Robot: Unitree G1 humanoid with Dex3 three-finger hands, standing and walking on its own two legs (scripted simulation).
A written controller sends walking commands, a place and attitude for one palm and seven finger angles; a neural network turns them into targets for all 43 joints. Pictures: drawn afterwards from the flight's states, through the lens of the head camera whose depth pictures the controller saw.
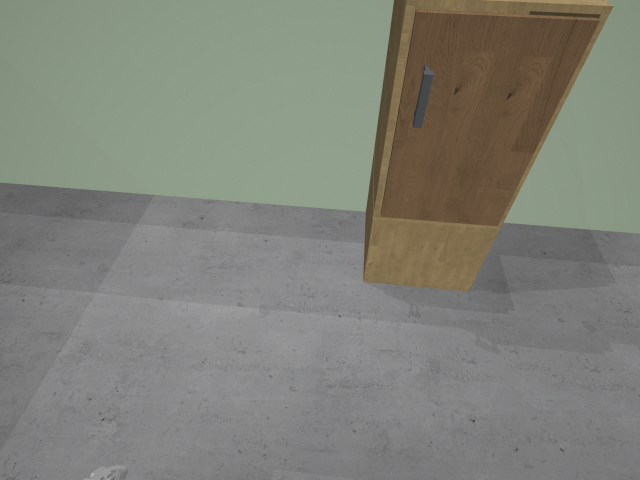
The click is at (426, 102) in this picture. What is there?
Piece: cupboard door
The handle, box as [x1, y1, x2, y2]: [413, 64, 433, 127]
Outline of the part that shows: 427,64 424,64 423,68 424,70 416,109 414,112 413,127 421,127 433,74 432,71 429,70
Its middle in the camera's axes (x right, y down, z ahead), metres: +0.24 -0.33 +0.90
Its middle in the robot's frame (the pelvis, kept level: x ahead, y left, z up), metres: +0.92 -0.19 +0.04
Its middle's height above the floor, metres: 0.81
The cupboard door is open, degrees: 0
